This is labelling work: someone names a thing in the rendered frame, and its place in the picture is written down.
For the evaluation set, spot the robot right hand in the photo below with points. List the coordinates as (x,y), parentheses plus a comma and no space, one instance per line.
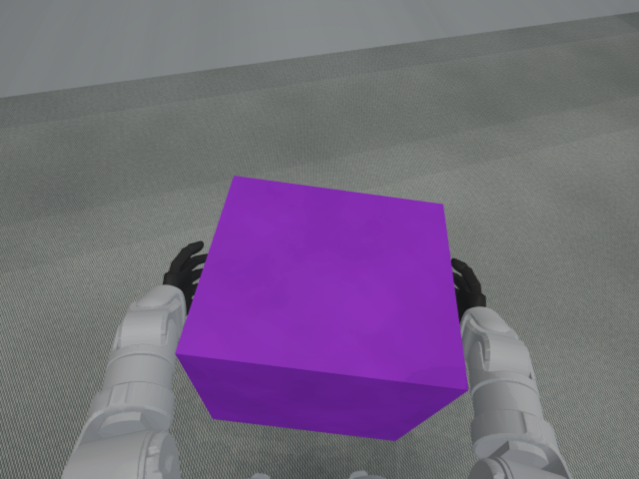
(469,293)

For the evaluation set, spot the carton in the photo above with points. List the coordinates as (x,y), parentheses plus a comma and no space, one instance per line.
(325,310)

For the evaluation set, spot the robot right forearm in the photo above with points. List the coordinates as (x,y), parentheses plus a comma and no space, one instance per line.
(508,419)

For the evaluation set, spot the right robot upper arm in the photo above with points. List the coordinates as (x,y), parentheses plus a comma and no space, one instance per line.
(495,467)

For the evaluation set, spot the left robot upper arm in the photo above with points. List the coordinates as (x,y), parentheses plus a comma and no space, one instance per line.
(145,454)

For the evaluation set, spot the robot left hand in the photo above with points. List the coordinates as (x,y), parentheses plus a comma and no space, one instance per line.
(181,273)

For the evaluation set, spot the robot left forearm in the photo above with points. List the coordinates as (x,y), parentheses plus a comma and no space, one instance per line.
(136,393)

